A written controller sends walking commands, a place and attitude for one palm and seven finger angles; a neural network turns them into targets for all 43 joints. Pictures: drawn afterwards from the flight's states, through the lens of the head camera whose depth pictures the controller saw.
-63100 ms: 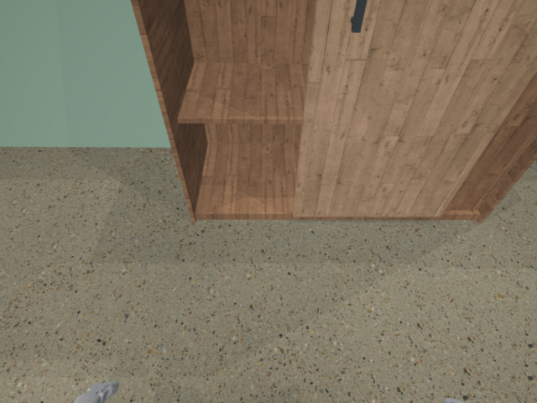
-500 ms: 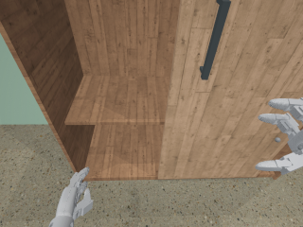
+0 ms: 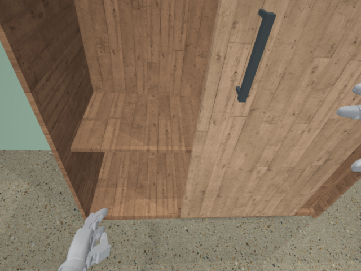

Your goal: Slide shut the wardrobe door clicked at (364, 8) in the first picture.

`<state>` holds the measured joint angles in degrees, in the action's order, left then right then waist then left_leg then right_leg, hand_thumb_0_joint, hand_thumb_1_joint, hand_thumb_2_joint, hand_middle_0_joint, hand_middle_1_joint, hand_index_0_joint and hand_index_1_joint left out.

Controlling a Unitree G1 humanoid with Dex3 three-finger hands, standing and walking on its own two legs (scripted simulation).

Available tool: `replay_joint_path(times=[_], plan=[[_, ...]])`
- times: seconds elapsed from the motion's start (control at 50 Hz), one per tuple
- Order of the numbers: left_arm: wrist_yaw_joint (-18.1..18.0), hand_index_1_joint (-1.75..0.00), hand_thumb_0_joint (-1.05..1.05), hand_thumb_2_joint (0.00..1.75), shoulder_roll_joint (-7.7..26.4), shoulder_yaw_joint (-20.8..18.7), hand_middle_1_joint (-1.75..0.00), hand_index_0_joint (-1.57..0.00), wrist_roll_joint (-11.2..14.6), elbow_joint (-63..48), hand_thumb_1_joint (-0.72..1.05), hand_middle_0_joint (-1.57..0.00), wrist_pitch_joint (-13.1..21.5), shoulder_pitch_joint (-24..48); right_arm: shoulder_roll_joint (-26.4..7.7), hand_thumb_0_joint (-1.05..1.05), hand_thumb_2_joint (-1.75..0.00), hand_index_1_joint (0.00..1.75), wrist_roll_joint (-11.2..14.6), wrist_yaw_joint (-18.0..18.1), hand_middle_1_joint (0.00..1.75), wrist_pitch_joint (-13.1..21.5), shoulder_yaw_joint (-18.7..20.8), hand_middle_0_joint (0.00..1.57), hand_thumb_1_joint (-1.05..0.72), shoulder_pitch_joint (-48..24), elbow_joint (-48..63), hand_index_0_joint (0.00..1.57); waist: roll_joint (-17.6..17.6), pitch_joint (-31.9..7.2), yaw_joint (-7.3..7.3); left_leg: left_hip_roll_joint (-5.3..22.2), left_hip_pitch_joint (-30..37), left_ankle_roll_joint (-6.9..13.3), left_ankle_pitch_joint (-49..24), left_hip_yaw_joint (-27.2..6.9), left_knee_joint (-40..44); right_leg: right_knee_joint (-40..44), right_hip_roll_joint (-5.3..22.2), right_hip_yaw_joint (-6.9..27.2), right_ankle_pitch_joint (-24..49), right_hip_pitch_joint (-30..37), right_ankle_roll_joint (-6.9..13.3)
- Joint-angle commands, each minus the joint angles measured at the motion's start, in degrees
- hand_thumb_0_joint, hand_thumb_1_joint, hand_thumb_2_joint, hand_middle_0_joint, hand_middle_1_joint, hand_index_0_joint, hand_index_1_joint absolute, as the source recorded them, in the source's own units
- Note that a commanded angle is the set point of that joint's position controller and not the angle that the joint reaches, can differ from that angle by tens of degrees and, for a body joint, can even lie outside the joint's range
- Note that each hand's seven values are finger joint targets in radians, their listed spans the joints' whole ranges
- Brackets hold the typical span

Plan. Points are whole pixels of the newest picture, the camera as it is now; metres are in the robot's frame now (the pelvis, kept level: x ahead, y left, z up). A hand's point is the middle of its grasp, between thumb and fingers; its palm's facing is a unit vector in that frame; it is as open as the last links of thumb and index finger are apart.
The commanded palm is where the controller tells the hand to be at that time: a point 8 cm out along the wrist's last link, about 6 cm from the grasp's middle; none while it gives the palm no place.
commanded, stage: raise the hand with hooked fingers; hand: right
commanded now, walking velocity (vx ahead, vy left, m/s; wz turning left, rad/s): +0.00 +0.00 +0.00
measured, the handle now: (251, 59) +0.57 -0.17 +0.24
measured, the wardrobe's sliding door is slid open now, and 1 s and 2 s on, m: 0.51 0.51 0.51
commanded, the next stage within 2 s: move the hooked fingers beside the handle in 0.36 s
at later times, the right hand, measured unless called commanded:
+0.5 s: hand (334, 143) +0.28 -0.25 +0.23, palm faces -0.04 +0.99 -0.15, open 14.0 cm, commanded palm +0.25 -0.31 +0.26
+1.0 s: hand (320, 103) +0.36 -0.25 +0.26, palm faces +0.00 +1.00 -0.06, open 13.9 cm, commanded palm +0.33 -0.30 +0.25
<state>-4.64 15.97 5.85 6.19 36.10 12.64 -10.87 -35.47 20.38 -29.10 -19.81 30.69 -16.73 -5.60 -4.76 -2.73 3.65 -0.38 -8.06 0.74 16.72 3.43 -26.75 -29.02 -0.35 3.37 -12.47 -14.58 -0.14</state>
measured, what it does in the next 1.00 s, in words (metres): stands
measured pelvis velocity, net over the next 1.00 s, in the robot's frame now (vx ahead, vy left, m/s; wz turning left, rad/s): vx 0.01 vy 0.00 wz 0.03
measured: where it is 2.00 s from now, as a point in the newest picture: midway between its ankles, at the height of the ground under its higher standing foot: outside the picture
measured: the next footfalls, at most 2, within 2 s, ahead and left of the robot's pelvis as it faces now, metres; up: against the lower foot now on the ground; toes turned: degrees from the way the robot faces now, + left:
none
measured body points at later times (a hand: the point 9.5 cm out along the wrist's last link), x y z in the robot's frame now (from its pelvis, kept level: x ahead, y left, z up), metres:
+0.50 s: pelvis +0.00 +0.01 +0.00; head -0.02 +0.04 +0.45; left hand +0.21 +0.23 -0.06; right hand +0.28 -0.31 +0.24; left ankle -0.02 +0.11 -0.74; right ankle +0.04 -0.12 -0.74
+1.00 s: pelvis +0.01 +0.00 +0.00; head -0.01 +0.02 +0.45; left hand +0.19 +0.22 -0.07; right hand +0.35 -0.30 +0.27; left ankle -0.02 +0.11 -0.74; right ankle +0.04 -0.12 -0.74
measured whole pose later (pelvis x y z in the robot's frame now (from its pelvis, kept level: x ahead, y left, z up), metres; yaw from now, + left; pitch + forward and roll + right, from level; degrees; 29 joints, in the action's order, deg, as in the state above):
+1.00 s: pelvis +0.01 +0.00 +0.00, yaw +1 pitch -1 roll +0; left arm -4.6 14.5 5.6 5.4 36.1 11.6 -11.1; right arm -30.7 17.2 -24.1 -16.8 26.8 -27.0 -15.3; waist -3.4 -3.2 0.8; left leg -0.4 -9.3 0.7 17.5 1.9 -27.3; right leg -28.7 -0.2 1.9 -13.4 -14.8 -0.1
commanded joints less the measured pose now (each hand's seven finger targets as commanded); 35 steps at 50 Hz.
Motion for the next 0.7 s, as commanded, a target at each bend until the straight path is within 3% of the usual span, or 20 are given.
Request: replay_joint_path(times=[0.0, 0.06, 0.08, 0.1, 0.14, 0.18, 0.22, 0.28, 0.34, 0.38, 0.4, 0.44, 0.48, 0.5, 0.54, 0.6, 0.66, 0.68], plan=[[0.1, -0.3, 0.0, 0.9, 7.2, -3.5, -0.3, -0.2, 1.1, -11.8, 0.9, -0.2, 3.4, 10.5, -11.5, 0.0, -0.3, 1.2, 1.6, -1.6, 1.2, -0.2, 0.4, 0.3, 0.5, -12.4, 9.4, 0.3, 3.0, -7.5, -0.3, -0.3, -6.6, -0.1, -9.3, -0.6, 5.3, 2.7, -1.7, 0.4, 5.1, 7.9, 2.1], [0.0, -0.3, 0.0, 0.9, 6.0, -3.5, -0.3, -0.2, 0.0, -13.6, 0.9, -0.2, 4.3, 11.5, -18.3, 0.0, -0.3, 1.2, 2.0, -0.4, 1.2, 4.7, 7.8, 0.3, 0.5, -16.0, 25.0, 0.3, -0.6, -18.4, 0.86, -0.5, -1.3, 0.2, -14.3, -0.7, 3.5, 1.8, -2.1, 0.0, 10.9, 13.5, 2.5], [0.0, -0.3, 0.0, 0.9, 5.6, -3.2, -0.3, -0.2, -0.5, -13.5, 0.9, -0.2, 4.5, 11.6, -20.9, 0.0, -0.3, 1.2, 2.6, 0.7, 1.2, 6.7, 10.6, 0.3, 0.5, -16.0, 29.3, 0.3, -1.1, -18.5, 1.45, -0.5, 0.8, 0.5, -15.8, -1.2, 3.6, 1.4, -2.0, -0.1, 12.5, 13.0, 2.4], [-0.1, -0.3, 0.0, 0.9, 5.3, -3.2, -0.3, -0.2, -0.9, -13.5, 0.9, -0.2, 4.9, 11.1, -21.2, 0.0, -0.3, 1.2, 2.8, 1.7, 1.2, 8.4, 12.6, 0.3, 0.5, -15.0, 30.7, 0.3, -2.7, -19.7, 1.58, -0.7, 1.0, 0.5, -16.5, -0.9, 3.3, 1.5, -2.1, -0.5, 13.1, 13.5, 2.5], [-0.3, -0.3, 0.0, 0.9, 4.9, -3.2, -0.3, -0.2, -1.0, -12.1, 0.9, -0.2, 5.2, 10.2, -19.0, 0.0, -0.3, 1.2, 3.4, 3.1, 1.2, 10.1, 13.5, 0.3, 0.5, -12.0, 28.1, 0.3, -3.7, -16.7, 1.25, -1.0, -0.3, 0.5, -16.9, 0.1, 3.1, 1.8, -1.7, -0.8, 13.0, 13.1, 2.3], [-0.3, -0.3, 0.0, 0.9, 5.2, -3.4, -0.3, -0.2, -0.8, -10.3, 0.9, -0.2, 4.8, 9.3, -17.3, 0.0, -0.3, 1.2, 3.5, 3.9, 1.2, 8.5, 13.0, 0.3, 0.5, -10.5, 19.7, 0.3, -2.8, -10.0, 1.31, -1.0, -2.3, 0.5, -14.2, 0.4, 4.4, 2.3, -1.6, -0.8, 10.0, 9.5, 2.0], [-0.5, -0.3, 0.0, 0.9, 6.0, -3.4, -0.3, -0.2, -0.2, -8.8, 0.9, -0.2, 4.7, 9.0, -14.1, 0.0, -0.3, 1.2, 3.0, 3.7, 1.2, 4.5, 9.0, 0.3, 0.5, -11.1, 10.0, 0.3, -3.0, -2.9, 0.2, -0.6, -6.9, 0.1, -11.2, 0.2, 5.4, 3.0, -1.3, -0.8, 6.4, 6.9, 1.8], [-0.6, -0.3, 0.0, 0.9, 6.6, -3.8, -0.3, -0.2, 0.4, -9.3, 0.9, -0.2, 4.1, 8.5, -9.2, 0.0, -0.3, 1.2, 0.7, 2.7, 1.2, 1.5, 1.1, 0.3, 0.5, -10.8, 5.7, 0.3, 1.1, -0.1, -0.97, -0.2, -8.4, -0.3, -10.3, -1.0, 6.1, 2.3, -1.2, -0.6, 5.5, 5.3, 1.8], [-0.6, -0.3, 0.0, 0.9, 6.9, -4.0, -0.3, -0.2, 1.1, -11.1, 0.9, -0.2, 3.8, 9.7, -8.8, 0.0, -0.3, 1.2, -0.1, 0.9, 1.2, 0.2, -2.5, 0.3, 0.5, -13.8, 11.0, 0.3, 1.1, -6.9, -1.62, -0.1, -7.8, -0.7, -11.2, -1.1, 5.0, 1.6, -1.4, -0.7, 6.1, 8.9, 2.4], [-0.7, -0.3, 0.0, 0.9, 6.4, -3.4, -0.3, -0.2, 0.9, -12.2, 0.9, -0.2, 3.9, 10.7, -11.9, 0.0, -0.3, 1.2, 1.3, -0.4, 1.2, 1.4, -0.4, 0.3, 0.5, -15.6, 17.0, 0.3, 1.8, -11.0, -1.11, 0.2, -4.7, -0.6, -12.2, -2.2, 4.8, 0.9, -1.7, -0.3, 6.9, 10.0, 2.6], [-0.7, -0.3, 0.0, 0.9, 6.3, -3.5, -0.3, -0.2, 0.7, -12.5, 0.9, -0.2, 4.2, 11.2, -15.2, 0.0, -0.3, 1.2, 1.5, -0.6, 1.2, 2.9, 3.4, 0.3, 0.5, -17.1, 20.9, 0.3, 0.8, -14.6, -0.54, 0.0, -3.4, -0.7, -13.2, -2.4, 4.6, 0.8, -2.0, -0.3, 7.8, 11.5, 2.7], [-0.8, -0.3, 0.0, 0.9, 5.6, -3.3, -0.3, -0.2, -0.1, -12.6, 0.9, -0.2, 4.5, 11.3, -18.4, 0.0, -0.3, 1.2, 2.8, -0.2, 1.2, 6.3, 9.1, 0.3, 0.5, -15.5, 24.1, 0.3, 1.2, -17.9, 0.41, -0.2, -0.7, -0.5, -15.9, -2.0, 3.6, 0.6, -2.1, -0.2, 10.1, 12.8, 2.8], [-0.8, -0.3, 0.0, 0.9, 5.3, -3.1, -0.3, -0.2, -0.6, -11.3, 0.9, -0.2, 4.5, 10.8, -20.5, 0.0, -0.3, 1.2, 3.4, 1.3, 1.2, 8.6, 12.1, 0.3, 0.5, -16.6, 23.6, 0.3, -0.6, -16.8, 0.85, -0.5, 0.3, -0.1, -16.2, -1.5, 3.8, 0.7, -2.1, -0.4, 11.0, 11.8, 2.5], [-0.7, -0.3, 0.0, 0.9, 5.1, -3.0, -0.3, -0.2, -0.7, -10.8, 0.9, -0.2, 4.9, 10.6, -18.7, 0.0, -0.3, 1.2, 3.6, 2.0, 1.2, 9.0, 11.9, 0.3, 0.5, -16.9, 20.2, 0.3, -0.1, -14.0, 0.44, -0.8, -1.7, -0.2, -15.9, -0.7, 4.0, 1.1, -2.0, -0.4, 10.4, 11.1, 2.5], [-0.6, -0.3, 0.0, 0.9, 5.3, -3.2, -0.3, -0.2, -0.4, -9.4, 0.9, -0.2, 4.9, 9.7, -16.2, 0.0, -0.3, 1.2, 3.2, 3.0, 1.2, 7.8, 10.7, 0.3, 0.5, -14.6, 12.5, 0.3, -0.6, -9.0, 0.22, -0.9, -4.5, 0.0, -15.0, 0.2, 4.1, 1.8, -1.7, -0.4, 9.4, 9.5, 2.3], [-0.6, -0.3, 0.0, 0.9, 6.3, -3.3, -0.3, -0.2, 0.4, -8.5, 0.9, -0.2, 3.9, 9.1, -12.3, 0.0, -0.3, 1.2, 0.9, 2.9, 1.2, 2.5, 3.6, 0.3, 0.5, -16.3, 2.2, 0.3, -1.9, -1.8, -0.87, -0.3, -8.6, -0.3, -11.1, -0.4, 5.5, 2.6, -1.5, -0.7, 5.7, 6.2, 1.9], [-1.0, -0.3, 0.0, 0.9, 6.7, -3.5, -0.3, -0.2, 0.9, -9.4, 0.9, -0.2, 3.7, 8.7, -7.3, 0.0, -0.3, 1.2, -1.6, 2.1, 1.2, 0.3, -6.1, 0.3, 0.5, -22.6, 0.8, 0.3, -0.8, -2.4, -2.91, -0.3, -11.0, -0.4, -7.6, -0.1, 5.5, 3.0, -1.3, 0.4, 3.4, 7.3, 2.2], [-1.0, -0.3, 0.0, 0.9, 6.5, -3.5, -0.3, -0.2, 0.9, -9.7, 0.9, -0.2, 3.5, 8.4, -6.1, 0.0, -0.3, 1.2, -1.7, 1.5, 1.2, 0.3, -8.1, 0.3, 0.5, -23.9, 2.1, 0.3, 1.8, -3.7, -3.27, -0.2, -9.9, -0.2, -8.5, -0.5, 5.7, 2.5, -1.3, 0.4, 4.1, 7.9, 2.6]])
